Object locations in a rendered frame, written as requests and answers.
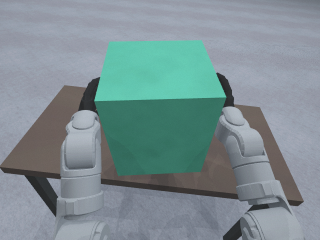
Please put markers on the left robot upper arm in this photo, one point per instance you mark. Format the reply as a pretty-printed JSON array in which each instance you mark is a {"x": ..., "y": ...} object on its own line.
[{"x": 84, "y": 230}]

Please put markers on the carton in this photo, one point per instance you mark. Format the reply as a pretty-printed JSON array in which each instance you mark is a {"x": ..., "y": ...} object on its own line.
[{"x": 159, "y": 103}]

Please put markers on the table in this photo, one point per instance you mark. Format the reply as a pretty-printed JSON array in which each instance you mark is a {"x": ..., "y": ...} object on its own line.
[{"x": 37, "y": 156}]

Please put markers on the robot right forearm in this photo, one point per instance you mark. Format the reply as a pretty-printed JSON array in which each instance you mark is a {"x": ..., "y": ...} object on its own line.
[{"x": 248, "y": 158}]

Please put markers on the robot left hand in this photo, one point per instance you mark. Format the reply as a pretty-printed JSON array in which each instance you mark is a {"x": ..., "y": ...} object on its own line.
[{"x": 87, "y": 101}]

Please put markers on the robot right hand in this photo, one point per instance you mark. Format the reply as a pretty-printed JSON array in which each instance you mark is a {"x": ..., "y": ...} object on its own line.
[{"x": 229, "y": 102}]

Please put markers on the right robot upper arm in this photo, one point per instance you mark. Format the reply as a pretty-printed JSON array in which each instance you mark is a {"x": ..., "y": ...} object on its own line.
[{"x": 275, "y": 223}]

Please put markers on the robot left forearm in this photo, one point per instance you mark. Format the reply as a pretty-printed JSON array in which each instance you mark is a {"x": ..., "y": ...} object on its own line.
[{"x": 80, "y": 168}]

